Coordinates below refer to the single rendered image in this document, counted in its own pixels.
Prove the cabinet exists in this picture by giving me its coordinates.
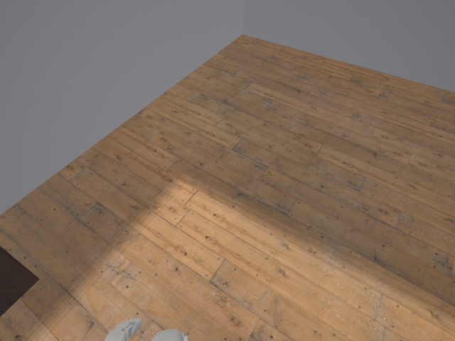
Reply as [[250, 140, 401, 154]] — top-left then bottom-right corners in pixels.
[[0, 246, 39, 317]]

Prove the left robot hand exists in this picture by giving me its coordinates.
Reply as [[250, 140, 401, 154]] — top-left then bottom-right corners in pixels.
[[104, 318, 141, 341]]

